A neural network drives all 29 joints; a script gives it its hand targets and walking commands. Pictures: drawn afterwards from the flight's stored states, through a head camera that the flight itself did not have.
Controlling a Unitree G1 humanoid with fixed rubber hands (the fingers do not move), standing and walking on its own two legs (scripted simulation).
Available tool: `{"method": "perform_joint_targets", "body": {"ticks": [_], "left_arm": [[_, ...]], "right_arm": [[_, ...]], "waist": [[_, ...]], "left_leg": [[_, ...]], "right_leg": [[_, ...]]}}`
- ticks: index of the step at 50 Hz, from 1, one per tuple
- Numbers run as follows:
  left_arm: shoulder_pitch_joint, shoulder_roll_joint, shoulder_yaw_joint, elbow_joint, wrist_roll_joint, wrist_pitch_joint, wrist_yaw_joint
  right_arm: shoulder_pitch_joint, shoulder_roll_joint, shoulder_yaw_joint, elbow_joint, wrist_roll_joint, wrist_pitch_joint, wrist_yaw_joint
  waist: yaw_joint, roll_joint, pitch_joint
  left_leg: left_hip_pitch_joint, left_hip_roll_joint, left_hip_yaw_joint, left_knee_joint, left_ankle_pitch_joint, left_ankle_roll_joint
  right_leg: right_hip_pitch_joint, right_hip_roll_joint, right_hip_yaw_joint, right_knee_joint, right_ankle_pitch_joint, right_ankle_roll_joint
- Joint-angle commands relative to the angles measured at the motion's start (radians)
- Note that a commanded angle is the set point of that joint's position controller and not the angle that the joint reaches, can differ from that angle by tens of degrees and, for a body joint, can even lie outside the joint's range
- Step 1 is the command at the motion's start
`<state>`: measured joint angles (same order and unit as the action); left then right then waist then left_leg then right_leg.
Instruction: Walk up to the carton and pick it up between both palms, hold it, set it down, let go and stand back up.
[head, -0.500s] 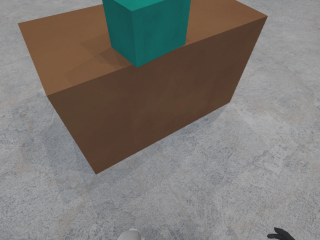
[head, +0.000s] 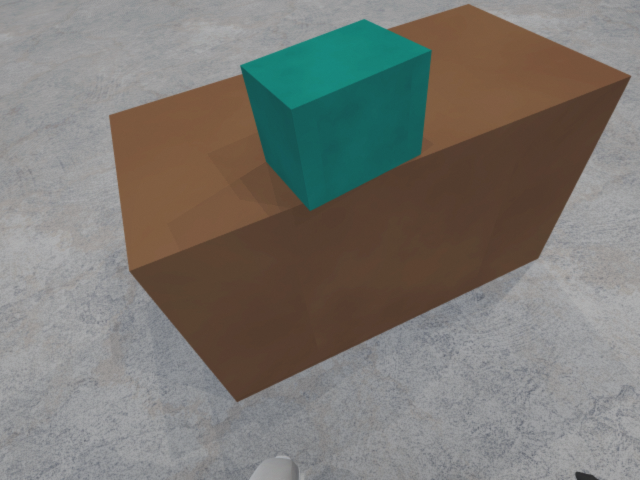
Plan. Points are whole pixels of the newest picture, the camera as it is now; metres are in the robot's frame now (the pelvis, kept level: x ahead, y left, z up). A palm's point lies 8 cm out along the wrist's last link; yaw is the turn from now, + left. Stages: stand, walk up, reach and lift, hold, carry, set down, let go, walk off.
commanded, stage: walk up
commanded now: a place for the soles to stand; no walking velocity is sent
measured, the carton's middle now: (337, 113) +0.74 -0.02 +0.05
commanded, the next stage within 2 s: none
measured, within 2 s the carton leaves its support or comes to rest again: neither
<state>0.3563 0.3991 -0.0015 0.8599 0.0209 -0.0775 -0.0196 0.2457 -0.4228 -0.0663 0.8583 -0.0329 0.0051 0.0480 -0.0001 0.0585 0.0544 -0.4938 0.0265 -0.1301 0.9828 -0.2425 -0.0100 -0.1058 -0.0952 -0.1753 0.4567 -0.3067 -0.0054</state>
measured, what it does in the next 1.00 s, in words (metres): walks ahead, turning left: left foot, then right foot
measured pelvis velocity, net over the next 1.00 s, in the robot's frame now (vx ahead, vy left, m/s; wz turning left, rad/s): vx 0.12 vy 0.04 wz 0.28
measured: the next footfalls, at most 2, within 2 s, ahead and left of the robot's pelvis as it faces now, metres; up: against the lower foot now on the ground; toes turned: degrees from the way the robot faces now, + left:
left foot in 0.20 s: +0.22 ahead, +0.17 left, +0.00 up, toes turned +7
right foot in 0.60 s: +0.30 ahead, -0.05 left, +0.00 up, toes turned +4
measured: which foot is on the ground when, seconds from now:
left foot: up 0.00-0.18, down 0.20-0.62, up 0.64-1.00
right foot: down 0.00-0.22, up 0.24-0.58, down 0.60-1.00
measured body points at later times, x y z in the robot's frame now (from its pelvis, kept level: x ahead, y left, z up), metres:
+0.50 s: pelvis +0.15 +0.05 -0.02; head +0.19 +0.06 +0.43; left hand +0.18 +0.37 -0.14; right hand +0.28 -0.25 -0.13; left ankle +0.18 +0.17 -0.74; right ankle +0.22 -0.06 -0.71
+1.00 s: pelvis +0.12 +0.04 -0.03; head +0.16 +0.04 +0.42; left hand +0.12 +0.36 -0.14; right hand +0.26 -0.27 -0.14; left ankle +0.11 +0.15 -0.74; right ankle +0.26 -0.05 -0.74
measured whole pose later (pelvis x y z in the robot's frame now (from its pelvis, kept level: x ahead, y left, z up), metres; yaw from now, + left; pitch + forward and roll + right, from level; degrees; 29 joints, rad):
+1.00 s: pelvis +0.12 +0.04 -0.03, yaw +16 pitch -2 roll -1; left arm 0.22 0.39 0.00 0.84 0.02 0.00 -0.02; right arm 0.30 -0.41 -0.06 0.86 -0.02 0.01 -0.02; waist 0.00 0.03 0.12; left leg -0.35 -0.02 -0.03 0.77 -0.45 0.03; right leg -0.40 -0.10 -0.19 0.61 -0.16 -0.05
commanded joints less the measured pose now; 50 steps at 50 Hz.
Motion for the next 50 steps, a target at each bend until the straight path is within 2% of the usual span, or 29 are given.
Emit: {"method": "perform_joint_targets", "body": {"ticks": [1, 4, 7, 8, 9, 10, 11, 12, 13, 15, 18, 21, 24, 26, 28, 29, 30, 31, 32, 33, 35, 37, 40, 42, 45, 47, 48, 49, 50], "left_arm": [[-0.021, 0.26, 0.164, -0.101, -0.013, -0.02, -0.001], [0.011, 0.274, 0.161, -0.107, -0.007, -0.005, -0.006], [0.0, 0.294, 0.158, -0.111, -0.003, 0.005, -0.005], [-0.049, 0.285, 0.153, -0.127, -0.005, 0.007, -0.004], [-0.052, 0.256, 0.139, -0.138, -0.004, 0.009, -0.001], [0.003, 0.21, 0.121, -0.138, -0.008, 0.008, 0.002], [0.026, 0.146, 0.106, -0.147, -0.02, 0.009, -0.002], [0.002, 0.2, 0.11, -0.151, -0.02, 0.016, 0.004], [-0.048, 0.251, 0.119, -0.136, -0.02, 0.019, 0.01], [-0.063, 0.219, 0.124, -0.128, -0.026, 0.023, 0.005], [-0.032, 0.182, 0.113, -0.108, -0.021, 0.04, 0.004], [-0.066, 0.16, 0.106, -0.102, -0.025, 0.046, 0.014], [-0.034, 0.146, 0.107, -0.088, -0.034, 0.055, 0.021], [-0.008, 0.155, 0.115, -0.077, -0.03, 0.058, 0.023], [0.036, 0.172, 0.123, -0.05, -0.013, 0.057, 0.026], [0.05, 0.211, 0.129, -0.051, -0.003, 0.051, 0.03], [-0.011, 0.296, 0.141, -0.062, 0.005, 0.052, 0.032], [-0.122, 0.316, 0.15, -0.082, 0.004, 0.057, 0.026], [-0.16, 0.293, 0.151, -0.116, 0.002, 0.059, 0.022], [-0.175, 0.254, 0.141, -0.118, 0.001, 0.062, 0.023], [-0.184, 0.218, 0.131, -0.125, -0.002, 0.056, 0.028], [-0.134, 0.206, 0.133, -0.122, -0.007, 0.055, 0.025], [-0.089, 0.208, 0.137, -0.114, -0.001, 0.055, 0.025], [-0.05, 0.225, 0.139, -0.1, 0.003, 0.055, 0.027], [-0.094, 0.273, 0.147, -0.113, 0.011, 0.065, 0.02], [-0.187, 0.285, 0.147, -0.129, 0.009, 0.073, 0.01], [-0.208, 0.272, 0.14, -0.125, 0.006, 0.076, 0.007], [-0.181, 0.228, 0.129, -0.118, -0.001, 0.088, 0.006], [-0.181, 0.167, 0.112, -0.123, -0.007, 0.1, 0.005]], "right_arm": [[-0.075, -0.105, -0.021, -0.081, 0.023, -0.029, 0.023], [-0.131, -0.113, -0.024, -0.106, 0.017, -0.035, 0.03], [-0.071, -0.132, -0.028, -0.092, 0.015, -0.039, 0.027], [0.011, -0.145, -0.033, -0.073, 0.015, -0.044, 0.021], [0.141, -0.183, -0.054, -0.037, 0.009, -0.051, 0.009], [0.267, -0.233, -0.079, -0.016, 0.006, -0.055, -0.009], [0.285, -0.319, -0.097, -0.038, 0.006, -0.054, -0.031], [0.272, -0.352, -0.091, -0.062, 0.026, -0.052, -0.035], [0.242, -0.296, -0.085, -0.066, 0.057, -0.053, -0.044], [0.191, -0.259, -0.066, -0.075, 0.055, -0.06, -0.055], [0.136, -0.204, -0.039, -0.091, 0.049, -0.065, -0.06], [0.127, -0.204, -0.034, -0.089, 0.033, -0.064, -0.071], [0.064, -0.206, -0.027, -0.104, 0.029, -0.053, -0.083], [0.01, -0.21, -0.022, -0.115, 0.03, -0.043, -0.085], [-0.069, -0.204, -0.016, -0.135, 0.042, -0.026, -0.084], [-0.063, -0.164, -0.004, -0.131, 0.051, -0.02, -0.086], [-0.023, -0.115, 0.007, -0.125, 0.045, -0.01, -0.091], [0.019, -0.179, -0.017, -0.085, 0.028, 0.006, -0.101], [0.068, -0.211, -0.037, -0.061, 0.022, 0.013, -0.098], [0.087, -0.213, -0.037, -0.059, 0.018, 0.014, -0.09], [0.139, -0.192, -0.04, -0.038, 0.023, 0.008, -0.076], [0.156, -0.181, -0.038, -0.03, 0.02, 0.008, -0.073], [0.107, -0.14, -0.027, -0.033, 0.025, 0.001, -0.071], [0.08, -0.143, -0.03, -0.041, 0.016, -0.008, -0.071], [0.119, -0.141, -0.028, -0.034, 0.011, -0.018, -0.064], [0.236, -0.148, -0.039, 0.005, 0.015, -0.025, -0.06], [0.301, -0.149, -0.051, 0.042, 0.009, -0.026, -0.059], [0.285, -0.159, -0.059, 0.043, 0.003, -0.032, -0.06], [0.262, -0.209, -0.074, 0.027, -0.015, -0.033, -0.069]], "waist": [[0.056, -0.24, 0.06], [0.096, -0.227, 0.043], [0.064, -0.216, -0.008], [0.002, -0.188, -0.034], [-0.058, -0.077, -0.119], [-0.115, 0.065, -0.218], [-0.107, 0.261, -0.233], [-0.101, 0.259, -0.233], [-0.088, 0.089, -0.165], [-0.058, 0.032, -0.082], [-0.014, 0.058, -0.039], [-0.019, 0.039, -0.047], [0.009, 0.111, -0.089], [0.028, 0.086, -0.113], [0.084, 0.011, -0.102], [0.093, -0.1, -0.081], [0.06, -0.326, -0.065], [0.024, -0.274, -0.036], [0.013, -0.266, -0.017], [-0.007, -0.229, 0.029], [-0.019, -0.207, -0.013], [0.003, -0.184, -0.075], [0.047, -0.228, -0.087], [0.06, -0.2, -0.114], [0.039, -0.246, -0.13], [-0.03, -0.231, -0.137], [-0.064, -0.168, -0.138], [-0.051, -0.078, -0.125], [-0.066, 0.083, -0.058]], "left_leg": [[-0.146, 0.034, 0.182, -0.239, 0.14, -0.007], [-0.056, 0.02, 0.244, -0.351, 0.129, 0.013], [0.045, 0.007, 0.239, -0.372, 0.078, 0.05], [0.148, -0.016, 0.233, -0.422, 0.135, 0.069], [0.314, -0.068, 0.198, -0.459, 0.137, 0.092], [0.506, -0.066, 0.077, -0.471, 0.045, 0.136], [0.638, 0.134, -0.29, -0.514, 0.072, 0.204], [0.733, 0.247, -0.696, -0.612, 0.078, 0.326], [0.632, 0.273, -0.687, -0.646, 0.047, 0.326], [0.523, 0.205, -0.478, -0.59, 0.271, 0.275], [0.326, 0.163, -0.258, -0.542, 0.531, 0.248], [0.288, 0.168, -0.201, -0.503, 0.727, 0.258], [0.222, 0.171, -0.164, -0.438, 0.864, 0.249], [0.159, 0.145, -0.137, -0.38, 0.758, 0.227], [-0.028, 0.09, -0.118, -0.322, 0.424, 0.167], [-0.064, -0.005, -0.065, -0.216, 0.201, 0.097], [-0.105, -0.148, 0.079, -0.004, -0.201, 0.04], [-0.066, -0.123, 0.065, 0.172, -0.399, 0.031], [-0.041, -0.109, 0.041, 0.264, -0.358, 0.038], [-0.045, -0.103, 0.033, 0.279, -0.317, 0.041], [-0.035, -0.103, 0.041, 0.307, -0.252, 0.025], [-0.059, -0.102, 0.049, 0.292, -0.202, 0.009], [-0.073, -0.086, 0.069, 0.147, -0.203, -0.013], [-0.061, -0.065, 0.085, 0.021, -0.248, -0.007], [0.049, -0.023, 0.117, -0.168, -0.301, 0.013], [0.247, -0.007, 0.127, -0.32, -0.184, 0.045], [0.375, -0.018, 0.142, -0.37, -0.096, 0.061], [0.395, -0.035, 0.091, -0.434, -0.122, 0.062], [0.33, 0.041, -0.134, -0.564, -0.295, 0.086]], "right_leg": [[0.128, -0.178, 0.011, -0.167, 0.263, -0.128], [0.119, -0.188, -0.031, -0.122, 0.257, -0.148], [0.114, -0.24, -0.034, -0.021, 0.324, -0.133], [0.076, -0.23, -0.062, 0.06, 0.393, -0.118], [0.043, -0.182, -0.081, 0.28, 0.481, -0.089], [-0.087, -0.131, -0.055, 0.516, 0.372, -0.048], [-0.345, 0.024, -0.046, 0.667, -0.089, 0.003], [-0.561, 0.136, 0.095, 0.771, -0.295, 0.007], [-0.56, 0.051, 0.199, 0.808, -0.25, -0.007], [-0.517, 0.0, 0.226, 0.782, -0.191, -0.026], [-0.383, -0.032, 0.203, 0.593, -0.184, -0.019], [-0.336, -0.004, 0.176, 0.47, -0.163, -0.011], [-0.24, 0.029, 0.155, 0.418, -0.076, -0.015], [-0.165, 0.042, 0.14, 0.344, -0.011, -0.022], [0.021, 0.044, 0.142, 0.179, 0.186, -0.053], [0.023, -0.058, 0.253, 0.017, 0.199, -0.086], [-0.047, -0.316, 0.514, -0.161, 0.182, -0.135], [-0.175, -0.396, 0.565, -0.195, 0.025, -0.214], [-0.247, -0.394, 0.55, -0.189, -0.051, -0.262], [-0.278, -0.324, 0.475, -0.193, -0.093, -0.232], [-0.204, -0.237, 0.339, -0.147, 0.022, -0.2], [-0.086, -0.204, 0.295, -0.128, -0.043, -0.175], [0.008, -0.187, 0.28, -0.141, -0.167, -0.184], [0.048, -0.207, 0.299, -0.131, -0.158, -0.206], [-0.031, -0.248, 0.264, -0.139, -0.188, -0.229], [-0.201, -0.248, 0.211, -0.101, -0.204, -0.195], [-0.306, -0.227, 0.171, -0.029, -0.246, -0.16], [-0.35, -0.173, 0.128, 0.105, -0.294, -0.118], [-0.463, -0.072, 0.08, 0.278, -0.347, -0.071]]}}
